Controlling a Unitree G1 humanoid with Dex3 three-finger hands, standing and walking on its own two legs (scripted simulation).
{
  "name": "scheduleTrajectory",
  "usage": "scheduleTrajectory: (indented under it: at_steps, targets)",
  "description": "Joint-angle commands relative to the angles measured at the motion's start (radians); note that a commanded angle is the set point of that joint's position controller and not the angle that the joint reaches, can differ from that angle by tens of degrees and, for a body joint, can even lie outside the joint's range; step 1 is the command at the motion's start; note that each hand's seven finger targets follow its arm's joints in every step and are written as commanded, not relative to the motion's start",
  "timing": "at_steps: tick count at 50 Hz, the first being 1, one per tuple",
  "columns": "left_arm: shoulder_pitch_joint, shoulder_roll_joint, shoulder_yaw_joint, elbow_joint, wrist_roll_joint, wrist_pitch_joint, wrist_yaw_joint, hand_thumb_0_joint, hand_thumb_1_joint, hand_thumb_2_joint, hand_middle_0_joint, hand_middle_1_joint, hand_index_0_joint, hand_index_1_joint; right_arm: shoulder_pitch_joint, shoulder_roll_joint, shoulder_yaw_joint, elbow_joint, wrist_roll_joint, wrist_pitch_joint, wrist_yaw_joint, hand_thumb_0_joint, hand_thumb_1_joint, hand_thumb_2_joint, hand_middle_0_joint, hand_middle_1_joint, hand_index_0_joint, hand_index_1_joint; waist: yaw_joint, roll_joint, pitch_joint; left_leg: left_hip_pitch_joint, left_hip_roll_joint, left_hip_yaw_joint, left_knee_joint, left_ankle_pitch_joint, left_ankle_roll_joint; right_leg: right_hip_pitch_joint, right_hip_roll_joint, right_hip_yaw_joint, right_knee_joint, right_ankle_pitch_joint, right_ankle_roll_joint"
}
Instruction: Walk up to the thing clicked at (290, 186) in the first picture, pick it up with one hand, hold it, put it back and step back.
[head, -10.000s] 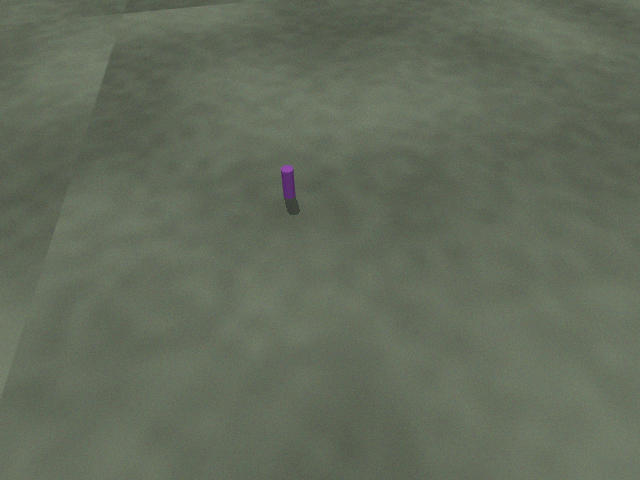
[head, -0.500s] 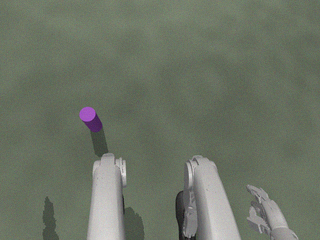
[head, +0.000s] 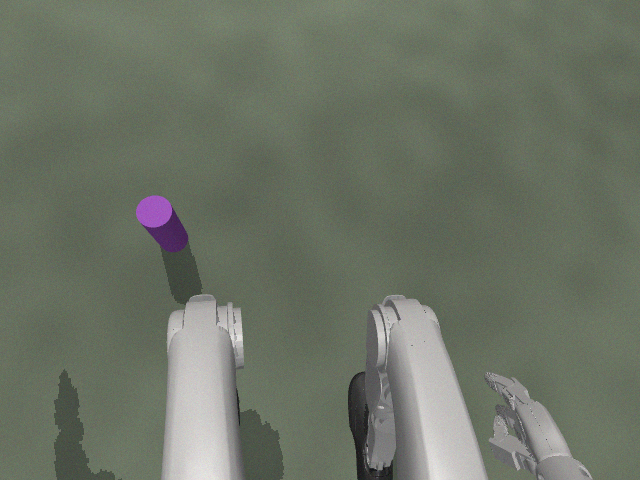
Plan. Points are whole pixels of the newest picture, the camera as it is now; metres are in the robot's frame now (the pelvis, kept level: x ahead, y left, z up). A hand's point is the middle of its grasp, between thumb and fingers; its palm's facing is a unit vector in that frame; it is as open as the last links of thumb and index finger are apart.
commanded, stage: go down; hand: left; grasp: from the side
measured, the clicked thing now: (165, 226) +0.48 +0.27 -0.32
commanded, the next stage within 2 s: approach in 0.34 s
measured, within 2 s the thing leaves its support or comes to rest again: neither
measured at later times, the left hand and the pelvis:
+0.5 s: hand out of the picture +0.37 +0.44 +0.00, palm faces +0.24 -0.96 -0.10, open 17.3 cm; pelvis +0.00 +0.00 -0.02, yaw -1 degrees
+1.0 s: hand (66, 236) +0.41 +0.37 -0.19, palm faces +0.18 -0.98 +0.01, open 17.6 cm; pelvis +0.00 +0.01 -0.09, yaw -6 degrees
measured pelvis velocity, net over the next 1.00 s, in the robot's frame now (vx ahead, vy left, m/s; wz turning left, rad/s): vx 0.00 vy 0.01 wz -0.10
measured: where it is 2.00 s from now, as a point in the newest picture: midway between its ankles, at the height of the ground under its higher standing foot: (296, 454)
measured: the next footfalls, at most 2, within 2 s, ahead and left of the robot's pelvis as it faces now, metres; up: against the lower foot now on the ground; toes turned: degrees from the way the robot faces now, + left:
none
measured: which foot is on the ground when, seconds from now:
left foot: down 0.00-1.00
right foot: down 0.00-1.00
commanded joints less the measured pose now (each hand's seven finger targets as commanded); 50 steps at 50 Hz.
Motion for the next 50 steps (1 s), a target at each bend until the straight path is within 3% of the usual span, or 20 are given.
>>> scheduleTrajectory:
  at_steps: [1,4,11,18,21,22,23,25,29,32,36,40,42,44,45,47,50]
  targets:
    - [-0.189,0.432,0.062,-0.201,-0.039,-0.054,-0.005,0.000,-0.533,0.083,-0.043,-0.089,-0.039,-0.090,0.111,-0.245,-0.083,-0.060,0.010,-0.023,-0.016,0.000,-0.915,-0.906,0.199,0.300,0.199,0.300,0.039,0.264,-0.598,0.494,-0.006,0.089,-0.278,0.058,0.060,0.219,0.021,-0.057,-0.231,0.106,-0.076]
    - [-0.173,0.434,0.072,-0.186,-0.042,-0.051,-0.010,0.000,-0.527,0.089,-0.042,-0.088,-0.036,-0.091,0.122,-0.249,-0.076,-0.052,0.009,-0.024,-0.017,0.000,-0.915,-0.907,0.199,0.300,0.199,0.300,0.040,0.283,-0.608,0.527,-0.006,0.080,-0.265,0.117,0.056,0.209,0.018,-0.063,-0.208,0.150,-0.077]
    - [-0.185,0.464,0.082,-0.184,-0.043,-0.054,-0.013,0.000,-0.507,0.090,-0.042,-0.087,-0.036,-0.090,0.110,-0.248,-0.069,-0.064,0.010,-0.018,-0.012,0.000,-0.913,-0.906,0.199,0.300,0.199,0.300,0.041,0.263,-0.575,0.467,-0.007,0.080,-0.257,0.071,0.059,0.199,0.021,-0.067,-0.204,0.107,-0.077]
    - [-0.194,0.472,0.088,-0.191,-0.052,-0.057,-0.028,0.000,-0.499,0.094,-0.042,-0.086,-0.034,-0.091,0.119,-0.259,-0.061,-0.058,0.007,-0.015,-0.012,0.000,-0.914,-0.907,0.199,0.300,0.199,0.300,0.028,0.303,-0.586,0.501,-0.006,0.073,-0.238,0.121,0.055,0.187,0.020,-0.073,-0.181,0.147,-0.077]
    - [-0.221,0.494,0.095,-0.198,-0.059,-0.063,-0.032,0.000,-0.496,0.087,-0.044,-0.081,-0.036,-0.085,0.108,-0.257,-0.056,-0.061,0.008,-0.017,-0.012,0.000,-0.914,-0.906,0.199,0.300,0.199,0.300,0.023,0.283,-0.569,0.461,-0.008,0.076,-0.226,0.091,0.060,0.179,0.022,-0.072,-0.183,0.123,-0.076]
    - [-0.216,0.501,0.107,-0.198,-0.063,-0.065,-0.033,0.000,-0.517,0.141,-0.069,-0.125,-0.035,-0.156,0.111,-0.261,-0.057,-0.063,0.007,-0.017,-0.012,0.000,-0.930,-0.910,0.200,0.300,0.200,0.300,0.031,0.285,-0.573,0.471,-0.007,0.076,-0.226,0.094,0.059,0.182,0.023,-0.071,-0.180,0.126,-0.076]
    - [-0.198,0.500,0.108,-0.171,-0.060,-0.065,-0.036,0.000,-0.597,0.061,-0.082,-0.088,-0.058,-0.108,0.110,-0.262,-0.052,-0.061,0.004,-0.015,-0.012,0.000,-0.909,-0.903,0.198,0.300,0.198,0.300,0.029,0.290,-0.566,0.472,-0.006,0.074,-0.222,0.100,0.057,0.177,0.023,-0.075,-0.174,0.130,-0.075]
    - [-0.194,0.467,0.096,-0.121,-0.069,-0.072,-0.044,0.000,-0.608,0.036,-0.081,-0.101,-0.062,-0.116,0.096,-0.262,-0.044,-0.063,0.003,-0.017,-0.009,0.000,-0.913,-0.904,0.198,0.300,0.199,0.300,0.009,0.261,-0.521,0.439,-0.004,0.064,-0.206,0.086,0.058,0.144,0.026,-0.083,-0.157,0.119,-0.076]
    - [-0.216,0.412,0.081,-0.023,-0.101,-0.122,-0.057,0.000,-0.611,0.027,-0.083,-0.095,-0.064,-0.111,0.092,-0.266,-0.024,-0.060,-0.012,-0.024,-0.004,0.000,-0.914,-0.905,0.198,0.300,0.198,0.300,-0.031,0.195,-0.471,0.352,-0.005,0.068,-0.139,0.080,0.066,0.167,0.034,-0.091,-0.148,0.124,-0.066]
    - [-0.224,0.396,0.066,0.035,-0.107,-0.170,-0.055,0.000,-0.611,0.028,-0.083,-0.090,-0.063,-0.105,0.075,-0.272,-0.006,-0.065,-0.027,-0.027,0.002,0.000,-0.910,-0.903,0.198,0.300,0.198,0.300,-0.041,0.181,-0.463,0.343,0.001,0.062,-0.108,0.081,0.062,0.160,0.041,-0.103,-0.123,0.124,-0.066]
    - [-0.249,0.394,0.041,0.089,-0.093,-0.229,-0.034,0.000,-0.611,0.025,-0.086,-0.093,-0.069,-0.107,0.054,-0.292,0.018,-0.066,-0.057,-0.020,0.011,0.000,-0.903,-0.901,0.198,0.300,0.199,0.300,-0.053,0.205,-0.462,0.340,0.008,0.053,-0.053,0.106,0.054,0.150,0.047,-0.117,-0.075,0.151,-0.065]
    - [-0.281,0.463,0.060,0.067,-0.063,-0.305,0.005,0.000,-0.605,0.036,-0.083,-0.096,-0.066,-0.109,0.019,-0.308,0.047,-0.077,-0.092,0.010,0.024,0.000,-0.899,-0.900,0.198,0.300,0.199,0.300,-0.050,0.267,-0.470,0.356,0.016,0.039,-0.027,0.111,0.042,0.154,0.055,-0.137,-0.027,0.153,-0.067]
    - [-0.300,0.445,0.045,0.025,-0.060,-0.348,0.017,0.000,-0.594,0.043,-0.081,-0.108,-0.067,-0.118,-0.010,-0.317,0.061,-0.090,-0.108,0.025,0.030,0.000,-0.904,-0.901,0.198,0.300,0.199,0.300,-0.061,0.315,-0.481,0.395,0.021,0.033,-0.016,0.124,0.035,0.140,0.057,-0.146,-0.002,0.165,-0.066]
    - [-0.264,0.476,0.069,0.054,-0.046,-0.380,0.033,0.000,-0.593,0.054,-0.076,-0.112,-0.062,-0.122,-0.019,-0.333,0.075,-0.077,-0.129,0.042,0.034,0.000,-0.908,-0.903,0.198,0.300,0.199,0.300,-0.063,0.368,-0.478,0.419,0.026,0.021,-0.003,0.147,0.026,0.132,0.060,-0.158,0.029,0.184,-0.067]
    - [-0.267,0.453,0.045,0.061,-0.043,-0.394,0.040,0.000,-0.597,0.045,-0.078,-0.111,-0.066,-0.120,-0.035,-0.335,0.077,-0.080,-0.135,0.049,0.035,0.000,-0.910,-0.903,0.199,0.300,0.199,0.300,-0.067,0.369,-0.465,0.407,0.026,0.022,0.010,0.129,0.027,0.117,0.061,-0.158,0.034,0.174,-0.068]
    - [-0.251,0.438,0.044,0.069,-0.044,-0.421,0.059,0.000,-0.611,0.048,-0.080,-0.117,-0.067,-0.126,-0.041,-0.337,0.096,-0.076,-0.152,0.062,0.038,0.000,-0.920,-0.905,0.199,0.300,0.199,0.300,-0.086,0.372,-0.460,0.398,0.027,0.017,0.030,0.149,0.026,0.144,0.064,-0.168,0.045,0.200,-0.064]
    - [-0.224,0.340,-0.018,0.096,-0.040,-0.452,0.075,0.000,-0.611,0.060,-0.073,-0.124,-0.063,-0.131,-0.076,-0.352,0.107,-0.079,-0.172,0.074,0.045,0.000,-0.923,-0.906,0.199,0.300,0.199,0.300,-0.112,0.404,-0.428,0.433,0.032,-0.001,0.046,0.171,0.019,0.108,0.066,-0.187,0.067,0.220,-0.065]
